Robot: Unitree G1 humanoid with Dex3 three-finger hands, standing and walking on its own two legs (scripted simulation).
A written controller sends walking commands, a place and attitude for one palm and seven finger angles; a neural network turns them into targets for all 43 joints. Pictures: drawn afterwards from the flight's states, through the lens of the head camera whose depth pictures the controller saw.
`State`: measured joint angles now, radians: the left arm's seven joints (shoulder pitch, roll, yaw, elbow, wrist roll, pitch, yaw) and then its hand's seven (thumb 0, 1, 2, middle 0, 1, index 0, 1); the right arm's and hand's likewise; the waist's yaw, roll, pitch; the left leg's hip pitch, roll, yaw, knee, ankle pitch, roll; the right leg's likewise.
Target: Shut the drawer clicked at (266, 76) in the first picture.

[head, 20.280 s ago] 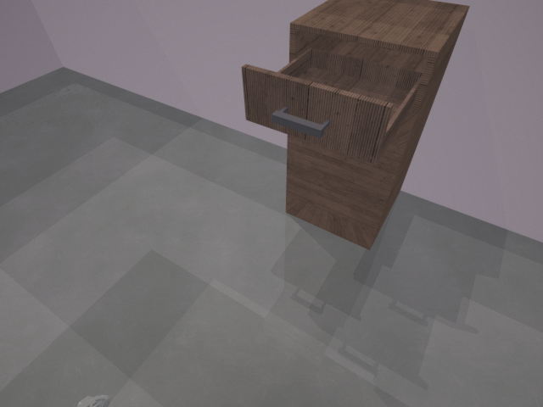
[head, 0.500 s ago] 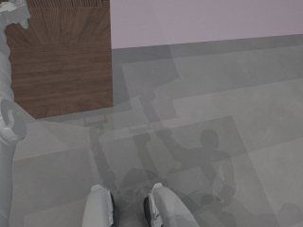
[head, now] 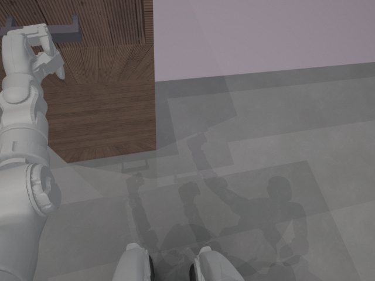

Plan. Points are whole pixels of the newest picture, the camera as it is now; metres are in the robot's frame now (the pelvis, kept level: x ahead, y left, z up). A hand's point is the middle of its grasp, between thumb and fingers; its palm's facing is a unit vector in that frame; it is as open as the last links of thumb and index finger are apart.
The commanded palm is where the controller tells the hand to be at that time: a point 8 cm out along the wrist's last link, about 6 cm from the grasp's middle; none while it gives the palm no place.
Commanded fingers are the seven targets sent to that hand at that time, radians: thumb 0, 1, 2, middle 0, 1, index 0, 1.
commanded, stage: draw the hand back to the body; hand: left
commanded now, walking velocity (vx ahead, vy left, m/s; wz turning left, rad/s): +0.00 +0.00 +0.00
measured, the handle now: (43, 27) +0.63 +0.23 +0.09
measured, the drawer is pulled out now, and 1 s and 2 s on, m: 0.00 0.00 0.00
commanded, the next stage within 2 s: step back with the hand held close in 1.40 s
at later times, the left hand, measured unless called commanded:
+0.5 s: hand (14, 110) +0.39 +0.21 +0.16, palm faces +0.11 -0.99 -0.05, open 3.3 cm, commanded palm +0.35 +0.25 +0.16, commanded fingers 0.00 0.90 0.90 -1.40 -1.60 -1.40 -1.60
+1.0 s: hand out of the picture +0.24 +0.23 +0.21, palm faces +0.36 -0.88 -0.31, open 3.3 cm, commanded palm +0.19 +0.27 +0.22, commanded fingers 0.00 0.90 0.90 -1.40 -1.60 -1.40 -1.60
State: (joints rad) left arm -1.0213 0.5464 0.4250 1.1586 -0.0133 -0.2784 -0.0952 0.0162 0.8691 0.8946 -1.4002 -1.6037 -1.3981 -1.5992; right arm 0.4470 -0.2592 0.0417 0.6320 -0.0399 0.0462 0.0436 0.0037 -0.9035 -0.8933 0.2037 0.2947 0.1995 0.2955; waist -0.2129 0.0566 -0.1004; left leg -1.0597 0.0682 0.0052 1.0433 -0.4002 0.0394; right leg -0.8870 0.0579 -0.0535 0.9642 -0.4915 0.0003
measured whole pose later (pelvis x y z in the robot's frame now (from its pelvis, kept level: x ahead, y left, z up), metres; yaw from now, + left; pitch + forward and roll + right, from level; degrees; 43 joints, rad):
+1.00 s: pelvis +0.01 -0.02 +0.08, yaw +3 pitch -4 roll +0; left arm 0.24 0.32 0.20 -0.15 -0.09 -0.08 0.08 0.02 0.90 0.90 -1.40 -1.60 -1.40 -1.60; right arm 0.17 -0.24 0.06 0.61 0.02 0.00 -0.07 0.01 -0.90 -0.89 0.20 0.29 0.20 0.30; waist 0.03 0.07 0.02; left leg -0.18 0.01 0.04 0.43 -0.18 0.02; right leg -0.04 0.01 -0.02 0.39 -0.28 -0.01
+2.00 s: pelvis -0.02 +0.00 +0.07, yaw +3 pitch +1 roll -1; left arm 0.65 0.42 0.35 -0.54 -0.07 -0.17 0.10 0.02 0.89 0.90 -1.40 -1.60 -1.40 -1.60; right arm 0.17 -0.24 -0.02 0.53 0.02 0.06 -0.08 0.01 -0.90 -0.89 0.20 0.29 0.20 0.30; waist 0.01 0.05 0.04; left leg -0.32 -0.01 0.04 0.44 -0.13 0.05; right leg -0.18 0.00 -0.02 0.42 -0.24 0.02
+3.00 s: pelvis -0.20 +0.00 +0.06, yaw +0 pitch -1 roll -2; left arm 0.65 0.47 0.40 -0.59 -0.07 -0.24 0.10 0.01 0.89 0.90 -1.41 -1.60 -1.41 -1.60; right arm 0.25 -0.21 -0.01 0.63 0.01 -0.06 -0.08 0.01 -0.90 -0.89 0.20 0.30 0.20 0.30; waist -0.05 0.00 -0.03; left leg -0.47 0.02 0.04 0.51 -0.03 0.04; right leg -0.03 0.02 0.03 0.50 -0.45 0.02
